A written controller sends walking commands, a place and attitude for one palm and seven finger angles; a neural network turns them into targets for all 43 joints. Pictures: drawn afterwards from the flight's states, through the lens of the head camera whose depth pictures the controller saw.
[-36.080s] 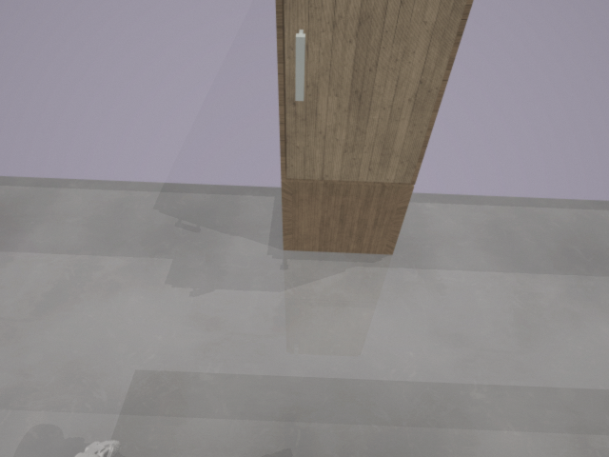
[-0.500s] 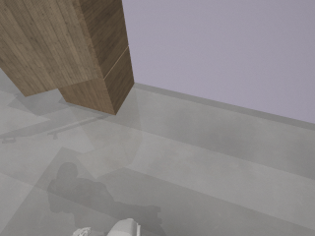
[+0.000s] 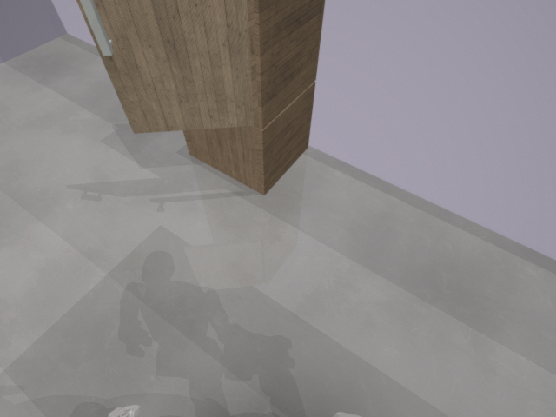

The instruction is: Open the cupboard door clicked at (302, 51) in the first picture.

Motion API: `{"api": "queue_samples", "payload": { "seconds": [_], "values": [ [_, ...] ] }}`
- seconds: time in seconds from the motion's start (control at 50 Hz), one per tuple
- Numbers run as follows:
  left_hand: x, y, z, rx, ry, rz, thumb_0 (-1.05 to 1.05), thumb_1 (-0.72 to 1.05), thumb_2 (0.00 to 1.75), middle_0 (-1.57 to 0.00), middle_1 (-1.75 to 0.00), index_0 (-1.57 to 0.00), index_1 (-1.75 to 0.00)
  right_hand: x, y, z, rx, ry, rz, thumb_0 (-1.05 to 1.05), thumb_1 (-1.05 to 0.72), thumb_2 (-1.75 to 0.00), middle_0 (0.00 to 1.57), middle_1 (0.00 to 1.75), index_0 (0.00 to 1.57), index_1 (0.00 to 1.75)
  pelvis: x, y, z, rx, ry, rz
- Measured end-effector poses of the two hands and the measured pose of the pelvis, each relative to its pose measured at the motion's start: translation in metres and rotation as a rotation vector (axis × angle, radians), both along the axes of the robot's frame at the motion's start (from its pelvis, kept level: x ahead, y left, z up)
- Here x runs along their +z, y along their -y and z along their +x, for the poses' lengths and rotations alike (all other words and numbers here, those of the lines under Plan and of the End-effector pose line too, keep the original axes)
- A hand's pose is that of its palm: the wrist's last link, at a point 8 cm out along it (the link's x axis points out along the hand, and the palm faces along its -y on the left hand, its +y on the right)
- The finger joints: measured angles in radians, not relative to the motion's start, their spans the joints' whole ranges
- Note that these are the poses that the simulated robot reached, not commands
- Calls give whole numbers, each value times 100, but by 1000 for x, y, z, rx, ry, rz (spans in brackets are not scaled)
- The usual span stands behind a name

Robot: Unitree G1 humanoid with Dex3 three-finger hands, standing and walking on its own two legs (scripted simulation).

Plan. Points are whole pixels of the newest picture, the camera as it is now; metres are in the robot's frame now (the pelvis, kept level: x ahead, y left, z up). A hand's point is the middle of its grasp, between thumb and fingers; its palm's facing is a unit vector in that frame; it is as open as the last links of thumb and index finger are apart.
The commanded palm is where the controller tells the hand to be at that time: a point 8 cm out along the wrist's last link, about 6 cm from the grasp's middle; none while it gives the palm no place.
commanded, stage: turn to face it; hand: left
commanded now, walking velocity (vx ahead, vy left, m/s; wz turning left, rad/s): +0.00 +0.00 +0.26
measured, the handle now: (97, 18) +0.98 +0.53 +0.06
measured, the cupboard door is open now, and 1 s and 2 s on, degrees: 41 41 41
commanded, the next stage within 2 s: take the last steps up to it in 0.12 s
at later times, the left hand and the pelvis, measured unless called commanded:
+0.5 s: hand out of the picture -0.03 +0.21 -0.19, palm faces +0.26 -0.95 -0.19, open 7.3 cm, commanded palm none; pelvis +0.01 +0.02 -0.01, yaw +11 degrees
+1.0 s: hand (167, 332) +0.27 +0.22 -0.17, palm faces +0.15 -0.97 -0.18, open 7.4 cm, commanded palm none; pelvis +0.16 +0.04 -0.02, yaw +11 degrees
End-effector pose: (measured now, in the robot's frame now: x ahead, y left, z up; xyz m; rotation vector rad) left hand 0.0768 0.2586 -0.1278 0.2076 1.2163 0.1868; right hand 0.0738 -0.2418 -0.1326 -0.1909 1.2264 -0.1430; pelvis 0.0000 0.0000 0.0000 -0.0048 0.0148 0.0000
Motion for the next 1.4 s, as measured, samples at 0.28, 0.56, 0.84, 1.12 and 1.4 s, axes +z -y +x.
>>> {"api": "queue_samples", "payload": {
  "seconds": [0.28,0.56,0.84,1.12,1.4],
  "values": [
    [2,47,-52,115,-33,-28,0,93,90,-20,-30,-20,-30,-8,20,3,45,-92,29,0,-91,-90,20,30,20,30,4,23,3,111,23,34],
    [-27,-8,-119,274,-205,-98,1,91,90,-20,-30,-20,-30,4,-45,55,201,14,-30,0,-90,-90,20,30,20,30,-5,-29,22,182,19,11],
    [-5,-30,52,161,11,-83,1,91,90,-20,-30,-19,-30,-5,-77,-12,74,-295,52,0,-90,-90,20,30,20,30,3,-50,97,188,21,29],
    [1,-8,171,208,110,-60,-1,93,90,-20,-30,-20,-30,-15,-55,109,67,-331,53,0,-91,-90,20,30,20,30,0,-35,204,213,24,18],
    [-9,-31,123,353,-226,-131,-1,93,90,-20,-30,-20,-30,6,-133,380,281,58,56,0,-91,-90,20,30,19,30,6,-90,302,230,10,14]
  ]
}}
